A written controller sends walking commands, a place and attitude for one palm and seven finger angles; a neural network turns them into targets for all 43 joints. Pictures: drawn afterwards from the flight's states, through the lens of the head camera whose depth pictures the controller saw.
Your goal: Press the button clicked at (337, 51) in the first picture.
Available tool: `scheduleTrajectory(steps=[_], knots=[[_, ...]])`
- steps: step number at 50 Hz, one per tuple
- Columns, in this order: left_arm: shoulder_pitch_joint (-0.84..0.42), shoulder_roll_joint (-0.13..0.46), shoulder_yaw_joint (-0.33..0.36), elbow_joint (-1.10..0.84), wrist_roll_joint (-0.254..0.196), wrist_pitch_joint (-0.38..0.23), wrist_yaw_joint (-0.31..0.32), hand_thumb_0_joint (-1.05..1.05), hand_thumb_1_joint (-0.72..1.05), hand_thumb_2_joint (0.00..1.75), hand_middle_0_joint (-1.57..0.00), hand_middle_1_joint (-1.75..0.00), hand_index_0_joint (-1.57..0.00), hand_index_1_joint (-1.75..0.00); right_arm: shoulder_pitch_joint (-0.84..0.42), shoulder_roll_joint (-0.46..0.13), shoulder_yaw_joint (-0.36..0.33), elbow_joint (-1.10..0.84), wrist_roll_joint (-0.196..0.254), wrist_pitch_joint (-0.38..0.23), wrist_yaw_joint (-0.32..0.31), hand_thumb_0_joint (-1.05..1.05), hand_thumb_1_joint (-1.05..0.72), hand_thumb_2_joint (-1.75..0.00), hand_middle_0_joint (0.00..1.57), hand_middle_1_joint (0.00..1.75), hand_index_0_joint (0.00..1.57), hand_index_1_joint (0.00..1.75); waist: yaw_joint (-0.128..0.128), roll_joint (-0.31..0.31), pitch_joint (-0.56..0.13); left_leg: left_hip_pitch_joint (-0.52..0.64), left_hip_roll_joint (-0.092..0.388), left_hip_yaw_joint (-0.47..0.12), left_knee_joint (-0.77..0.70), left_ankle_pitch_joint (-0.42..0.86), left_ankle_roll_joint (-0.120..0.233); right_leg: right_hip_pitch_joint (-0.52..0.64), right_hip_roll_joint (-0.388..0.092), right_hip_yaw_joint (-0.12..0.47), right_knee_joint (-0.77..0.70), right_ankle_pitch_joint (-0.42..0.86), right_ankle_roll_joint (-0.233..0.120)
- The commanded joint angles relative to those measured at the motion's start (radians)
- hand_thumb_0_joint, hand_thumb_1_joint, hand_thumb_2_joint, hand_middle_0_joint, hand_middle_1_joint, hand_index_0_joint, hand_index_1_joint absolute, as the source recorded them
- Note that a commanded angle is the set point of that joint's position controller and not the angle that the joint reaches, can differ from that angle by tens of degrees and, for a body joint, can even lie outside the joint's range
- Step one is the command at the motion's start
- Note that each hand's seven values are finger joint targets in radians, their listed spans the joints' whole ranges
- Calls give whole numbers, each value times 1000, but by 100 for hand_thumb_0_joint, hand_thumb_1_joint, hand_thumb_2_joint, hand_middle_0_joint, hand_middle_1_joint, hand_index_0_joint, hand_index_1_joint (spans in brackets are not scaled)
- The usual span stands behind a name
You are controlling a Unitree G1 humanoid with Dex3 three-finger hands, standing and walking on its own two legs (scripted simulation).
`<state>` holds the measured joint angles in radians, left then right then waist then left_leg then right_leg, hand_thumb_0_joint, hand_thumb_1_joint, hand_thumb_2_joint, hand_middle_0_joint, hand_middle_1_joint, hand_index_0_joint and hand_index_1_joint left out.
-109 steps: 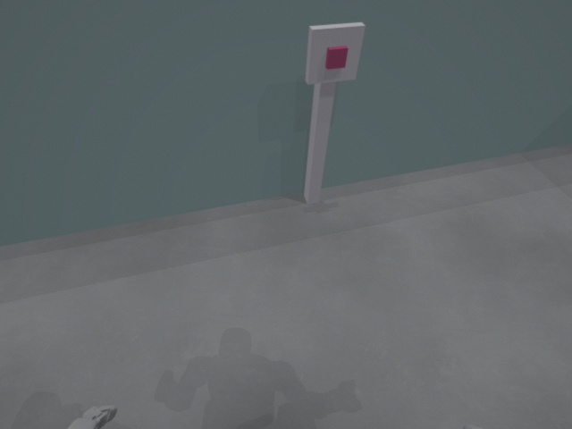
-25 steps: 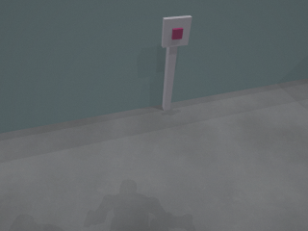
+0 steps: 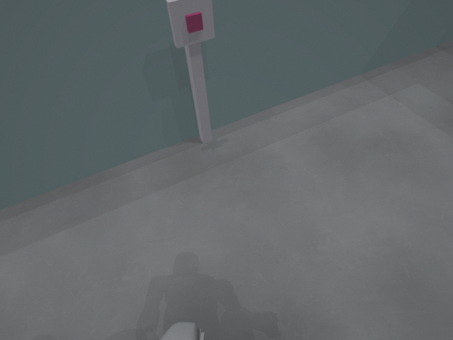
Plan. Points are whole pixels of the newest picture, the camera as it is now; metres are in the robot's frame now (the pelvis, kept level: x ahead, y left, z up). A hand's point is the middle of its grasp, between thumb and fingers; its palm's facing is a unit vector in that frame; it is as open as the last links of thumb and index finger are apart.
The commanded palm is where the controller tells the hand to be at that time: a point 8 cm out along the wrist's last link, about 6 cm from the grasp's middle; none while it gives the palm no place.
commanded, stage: walk to a spot facing it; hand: left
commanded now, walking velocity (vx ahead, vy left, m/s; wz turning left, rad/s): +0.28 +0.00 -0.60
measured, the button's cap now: (194, 22) +1.24 +0.26 -0.02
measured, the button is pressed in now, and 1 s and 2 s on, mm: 0 0 0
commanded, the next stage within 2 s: none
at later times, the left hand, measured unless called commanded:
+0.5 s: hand out of the picture +0.11 +0.25 -0.16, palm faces -0.13 -0.97 -0.19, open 7.4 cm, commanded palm none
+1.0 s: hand (190, 200) +0.47 +0.16 -0.17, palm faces -0.57 -0.81 -0.13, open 7.4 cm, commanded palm none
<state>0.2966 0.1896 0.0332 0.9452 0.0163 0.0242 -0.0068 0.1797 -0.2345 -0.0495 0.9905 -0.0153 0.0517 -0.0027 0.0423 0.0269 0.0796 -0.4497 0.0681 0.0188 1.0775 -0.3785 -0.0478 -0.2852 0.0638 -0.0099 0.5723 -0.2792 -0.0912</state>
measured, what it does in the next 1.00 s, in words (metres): walks ahead, turning right: left foot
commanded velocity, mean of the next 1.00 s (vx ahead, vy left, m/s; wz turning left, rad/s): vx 0.32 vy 0.00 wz -0.57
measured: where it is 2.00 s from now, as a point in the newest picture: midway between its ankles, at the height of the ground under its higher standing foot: (298, 247)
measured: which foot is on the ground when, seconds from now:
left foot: up 0.00-0.52, down 0.54-1.00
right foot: down 0.00-0.54, up 0.56-1.00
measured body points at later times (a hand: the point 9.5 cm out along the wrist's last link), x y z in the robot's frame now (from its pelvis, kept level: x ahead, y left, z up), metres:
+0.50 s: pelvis +0.11 +0.05 +0.01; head +0.13 +0.07 +0.46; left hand +0.12 +0.30 -0.15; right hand +0.20 -0.21 -0.11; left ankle +0.20 +0.16 -0.71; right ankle +0.02 -0.06 -0.73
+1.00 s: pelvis +0.29 +0.06 +0.00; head +0.32 +0.08 +0.45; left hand +0.50 +0.20 -0.16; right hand +0.07 -0.04 -0.12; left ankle +0.22 +0.16 -0.73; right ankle +0.28 -0.09 -0.65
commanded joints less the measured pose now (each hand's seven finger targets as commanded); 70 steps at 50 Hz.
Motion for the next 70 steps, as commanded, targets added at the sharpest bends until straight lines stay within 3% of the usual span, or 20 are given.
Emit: scheduleTrajectory(steps=[1,17,24,25,26,27,28,31,35,42,50,55,57,58,59,60,61,63,67,70], knots=[[53,199,61,-52,-4,-52,14,0,90,90,-20,-30,-20,-30,-30,-116,-37,-92,-13,-49,4,0,-90,-90,20,30,20,30,-16,-86,-89,-172,27,-40,57,127,-13,178,-244,415,-363,-77,-34],[203,171,60,-6,11,-84,17,0,90,90,-20,-30,-20,-30,-164,-71,-29,-191,-7,-86,13,0,-90,-90,20,30,20,30,29,-125,-14,-260,11,-44,-155,129,-30,221,-234,537,-367,-3,-126],[79,204,77,-43,12,-75,24,0,90,90,-20,-30,-20,-30,-29,-68,-32,-188,12,-116,5,0,-90,-90,20,30,20,30,-50,-146,-46,225,-52,-30,-540,140,4,-20,-168,488,-207,98,-70],[61,185,77,-50,8,-75,21,0,90,90,-20,-30,-20,-30,93,-104,-39,-150,14,-121,-10,0,-90,-90,20,30,20,30,-98,-81,-89,430,-33,-48,-626,152,13,-115,-100,436,-85,110,-38],[78,140,73,-52,-1,-73,10,0,90,90,-20,-30,-20,-30,239,-194,-58,-109,8,-124,-22,0,-90,-90,20,30,20,30,-148,140,-200,653,139,-214,-685,15,39,-244,6,317,159,-29,-2],[116,93,69,-64,-7,-74,0,0,90,90,-20,-30,-20,-30,311,-262,-68,-104,-6,-122,-21,0,-90,-90,20,30,20,30,-141,362,-213,671,398,-547,-840,-201,103,-415,72,131,463,-307,61],[79,122,74,-73,4,-70,-1,0,90,90,-20,-30,-20,-30,252,-241,-58,-124,-6,-108,-19,0,-90,-90,20,30,20,30,-123,228,-107,485,435,-631,-924,-345,142,-412,0,131,579,-262,67],[73,124,82,-29,22,-52,-27,0,90,90,-20,-30,-20,-30,109,-88,-12,-137,-3,-127,-20,0,-90,-90,20,30,20,30,-28,111,15,263,285,-319,-922,-114,56,-386,-105,85,691,-34,76],[84,62,72,-18,22,-19,-33,0,90,90,-20,-30,-20,-30,187,-41,1,-79,3,-151,-31,0,-90,-90,20,30,20,30,-9,139,-14,301,197,-26,-863,354,-19,-377,-102,60,711,107,95],[-42,40,66,-36,21,3,-31,0,90,90,-20,-30,-20,-30,329,-16,13,6,3,-161,-45,0,-90,-90,20,30,20,30,-27,83,17,425,210,76,-837,637,-54,-540,-105,31,734,189,102],[-293,5,29,-86,14,-14,-43,0,90,90,-20,-30,-20,-30,476,-11,21,97,-13,-150,-49,0,-90,-90,20,30,20,30,-103,79,82,599,234,178,-819,857,61,-524,-99,-130,353,112,60],[-154,33,34,-39,14,-37,-26,0,90,90,-20,-30,-20,-30,446,-65,4,96,-4,-134,-44,0,-90,-90,20,30,20,30,-25,185,-24,581,240,299,-538,1404,55,-171,22,-240,127,17,-19],[42,97,58,18,21,-57,-16,0,90,90,-20,-30,-20,-30,388,-66,3,70,2,-132,-36,0,-90,-90,20,30,20,30,73,179,-116,353,249,294,-223,1165,41,210,-10,-183,-5,81,-61],[154,177,75,46,21,-62,-8,0,90,90,-20,-30,-20,-30,366,-23,8,41,19,-131,-25,0,-90,-90,20,30,20,30,122,22,-197,76,173,293,92,558,34,476,-216,84,-54,123,-156],[221,238,87,58,-2,-66,3,0,90,90,-20,-30,-20,-30,331,23,5,1,26,-140,-28,0,-90,-90,20,30,20,30,109,-107,-296,-168,13,207,415,-187,-1,598,-467,564,-160,280,-282],[168,257,93,45,-19,-56,12,0,90,90,-20,-30,-20,-30,254,-11,-9,-25,17,-134,-27,0,-90,-90,20,30,20,30,94,-34,-213,-227,40,48,462,-143,35,489,-491,554,-268,169,-293],[86,205,79,29,-21,-52,16,0,90,90,-20,-30,-20,-30,208,-3,-18,-42,6,-130,-22,0,-90,-90,20,30,20,30,52,86,-19,-236,78,7,397,-24,47,292,-440,396,-305,222,-121],[-13,123,57,18,-14,-76,18,0,90,90,-20,-30,-20,-30,286,30,-7,6,-2,-101,-24,0,-90,-90,20,30,20,30,-43,-10,-19,-134,125,-3,306,75,22,90,-367,303,-349,188,37],[-13,73,45,27,6,-102,20,0,90,90,-20,-30,-20,-30,305,66,-11,19,-14,-72,-14,0,-90,-90,20,30,20,30,-99,-30,21,-70,121,21,130,121,4,-76,-263,136,-372,224,-93],[65,67,40,59,-2,-113,13,0,90,90,-20,-30,-20,-30,195,51,-11,-14,-16,-77,-1,0,-90,-90,20,30,20,30,-66,-124,11,-173,107,34,52,207,-6,48,-217,119,-352,362,-38]])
